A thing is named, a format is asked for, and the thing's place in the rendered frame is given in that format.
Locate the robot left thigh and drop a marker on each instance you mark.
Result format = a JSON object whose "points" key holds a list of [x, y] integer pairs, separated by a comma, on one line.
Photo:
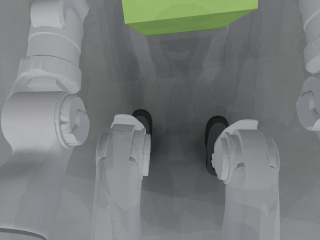
{"points": [[118, 183]]}

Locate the robot right thigh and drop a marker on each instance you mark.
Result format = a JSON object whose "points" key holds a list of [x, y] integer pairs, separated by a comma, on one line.
{"points": [[252, 206]]}

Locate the right robot upper arm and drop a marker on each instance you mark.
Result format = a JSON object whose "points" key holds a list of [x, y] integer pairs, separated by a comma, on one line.
{"points": [[308, 104]]}

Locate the carton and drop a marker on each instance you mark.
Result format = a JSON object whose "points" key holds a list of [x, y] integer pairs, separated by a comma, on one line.
{"points": [[162, 17]]}

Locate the robot right forearm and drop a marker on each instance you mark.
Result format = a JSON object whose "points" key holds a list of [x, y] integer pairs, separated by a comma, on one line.
{"points": [[310, 11]]}

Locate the robot thigh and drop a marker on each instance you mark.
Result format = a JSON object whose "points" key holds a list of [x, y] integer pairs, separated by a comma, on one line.
{"points": [[252, 206], [118, 183]]}

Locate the robot left forearm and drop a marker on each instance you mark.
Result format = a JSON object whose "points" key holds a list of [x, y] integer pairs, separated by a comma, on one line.
{"points": [[54, 48]]}

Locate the left robot upper arm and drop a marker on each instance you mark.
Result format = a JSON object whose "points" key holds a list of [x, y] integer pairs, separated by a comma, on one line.
{"points": [[42, 127]]}

